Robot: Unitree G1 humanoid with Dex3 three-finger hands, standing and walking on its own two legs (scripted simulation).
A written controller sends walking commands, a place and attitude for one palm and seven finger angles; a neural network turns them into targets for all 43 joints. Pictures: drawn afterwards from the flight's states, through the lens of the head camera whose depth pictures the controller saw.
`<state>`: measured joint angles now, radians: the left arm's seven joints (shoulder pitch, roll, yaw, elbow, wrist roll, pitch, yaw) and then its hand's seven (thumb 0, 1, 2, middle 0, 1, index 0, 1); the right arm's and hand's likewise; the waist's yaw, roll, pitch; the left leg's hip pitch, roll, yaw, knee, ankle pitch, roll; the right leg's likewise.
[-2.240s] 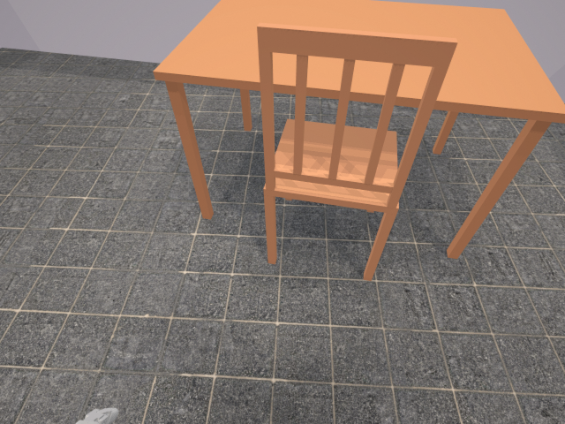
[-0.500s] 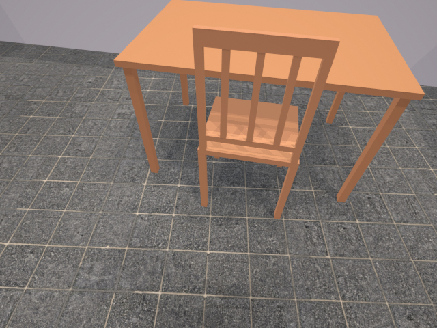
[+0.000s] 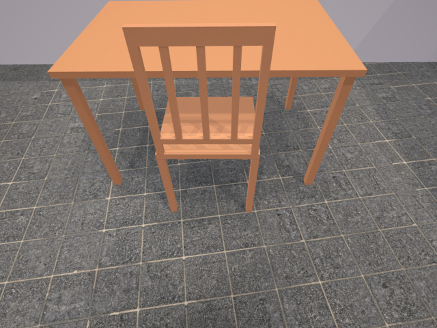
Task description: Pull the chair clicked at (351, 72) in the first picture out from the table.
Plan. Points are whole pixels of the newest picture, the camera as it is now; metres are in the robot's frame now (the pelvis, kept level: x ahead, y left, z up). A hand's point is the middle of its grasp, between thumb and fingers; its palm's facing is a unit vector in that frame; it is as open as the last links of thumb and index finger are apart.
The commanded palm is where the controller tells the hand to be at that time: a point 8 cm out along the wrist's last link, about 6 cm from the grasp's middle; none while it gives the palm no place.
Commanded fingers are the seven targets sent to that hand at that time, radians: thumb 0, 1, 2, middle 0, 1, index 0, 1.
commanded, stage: take the last steps up to it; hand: left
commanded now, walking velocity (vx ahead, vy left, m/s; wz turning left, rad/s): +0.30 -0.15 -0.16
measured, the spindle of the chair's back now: (203, 98) +0.81 +0.10 -0.04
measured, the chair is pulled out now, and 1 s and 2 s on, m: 0.00 0.00 0.00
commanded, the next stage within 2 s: come to a stop and stand still in 0.86 s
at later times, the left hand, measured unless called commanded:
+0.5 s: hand out of the picture +0.15 +0.18 -0.18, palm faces -0.02 -1.00 -0.08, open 7.4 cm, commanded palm none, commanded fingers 0.00 0.90 0.90 -0.20 -0.30 -0.20 -0.30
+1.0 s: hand (210, 208) +0.46 +0.06 -0.17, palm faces -0.12 -0.98 -0.15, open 7.3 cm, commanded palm none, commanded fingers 0.00 0.90 0.90 -0.20 -0.30 -0.20 -0.30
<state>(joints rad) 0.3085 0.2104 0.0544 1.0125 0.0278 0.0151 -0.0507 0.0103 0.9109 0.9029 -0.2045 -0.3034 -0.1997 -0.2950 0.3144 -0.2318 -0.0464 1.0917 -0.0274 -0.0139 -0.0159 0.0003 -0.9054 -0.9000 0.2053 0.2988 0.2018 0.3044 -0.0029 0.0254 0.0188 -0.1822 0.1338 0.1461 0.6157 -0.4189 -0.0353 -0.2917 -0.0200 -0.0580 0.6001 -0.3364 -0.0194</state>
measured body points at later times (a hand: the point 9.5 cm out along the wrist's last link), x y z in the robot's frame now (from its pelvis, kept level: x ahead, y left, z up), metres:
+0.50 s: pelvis +0.16 +0.01 +0.01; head +0.17 +0.05 +0.46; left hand +0.15 +0.23 -0.17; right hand +0.20 -0.23 -0.11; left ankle +0.17 +0.07 -0.72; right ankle +0.09 -0.13 -0.63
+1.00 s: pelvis +0.34 -0.10 +0.00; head +0.38 -0.10 +0.44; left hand +0.46 +0.11 -0.16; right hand +0.19 -0.28 -0.15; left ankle +0.21 +0.05 -0.64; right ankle +0.40 -0.18 -0.72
